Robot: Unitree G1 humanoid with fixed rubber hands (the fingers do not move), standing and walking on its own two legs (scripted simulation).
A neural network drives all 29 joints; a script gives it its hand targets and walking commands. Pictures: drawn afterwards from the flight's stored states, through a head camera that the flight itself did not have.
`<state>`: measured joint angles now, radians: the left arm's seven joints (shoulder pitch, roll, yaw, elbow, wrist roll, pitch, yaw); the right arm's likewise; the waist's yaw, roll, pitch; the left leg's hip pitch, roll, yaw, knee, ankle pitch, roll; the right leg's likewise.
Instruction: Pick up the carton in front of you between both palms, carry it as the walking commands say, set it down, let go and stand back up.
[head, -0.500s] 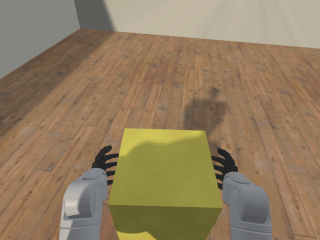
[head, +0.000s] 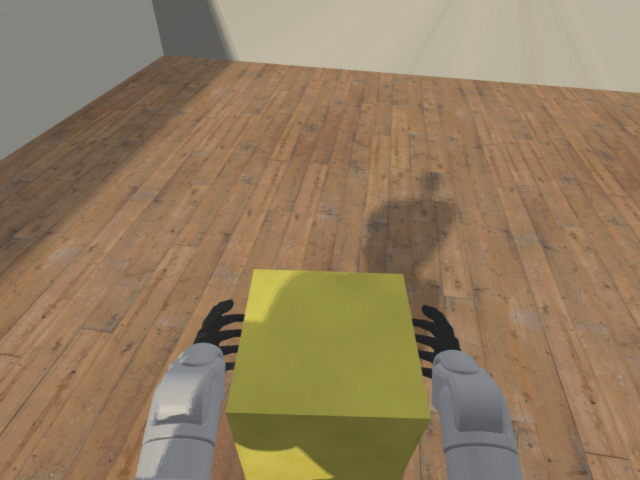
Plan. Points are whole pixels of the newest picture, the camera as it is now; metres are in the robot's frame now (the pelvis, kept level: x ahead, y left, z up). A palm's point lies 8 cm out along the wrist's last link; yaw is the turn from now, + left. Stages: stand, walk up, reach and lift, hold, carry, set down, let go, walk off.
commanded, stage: carry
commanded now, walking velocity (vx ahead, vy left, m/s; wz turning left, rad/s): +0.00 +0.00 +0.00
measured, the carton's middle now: (324, 382) +0.29 +0.00 -0.04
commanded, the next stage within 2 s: none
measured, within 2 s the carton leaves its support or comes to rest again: neither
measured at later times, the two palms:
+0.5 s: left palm (205, 354) +0.28 +0.15 +0.03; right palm (438, 360) +0.28 -0.14 +0.04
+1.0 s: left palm (246, 291) +0.38 +0.12 +0.04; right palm (447, 295) +0.39 -0.18 +0.04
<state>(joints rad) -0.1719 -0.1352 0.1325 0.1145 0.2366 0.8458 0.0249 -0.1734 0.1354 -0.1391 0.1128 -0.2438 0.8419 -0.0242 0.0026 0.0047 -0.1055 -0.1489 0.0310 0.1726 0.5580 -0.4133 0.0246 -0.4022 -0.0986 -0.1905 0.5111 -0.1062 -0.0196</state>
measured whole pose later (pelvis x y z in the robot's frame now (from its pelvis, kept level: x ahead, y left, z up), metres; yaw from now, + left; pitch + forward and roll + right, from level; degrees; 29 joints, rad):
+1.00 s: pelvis +0.10 -0.03 +0.02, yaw +1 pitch +3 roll +0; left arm -0.18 -0.14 0.14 0.17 0.23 0.71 0.03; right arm -0.18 0.14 -0.16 0.14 -0.23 0.72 -0.03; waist 0.01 0.01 -0.07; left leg -0.38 0.07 0.09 0.99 -0.45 0.01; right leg -0.26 -0.04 -0.22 0.40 -0.20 -0.05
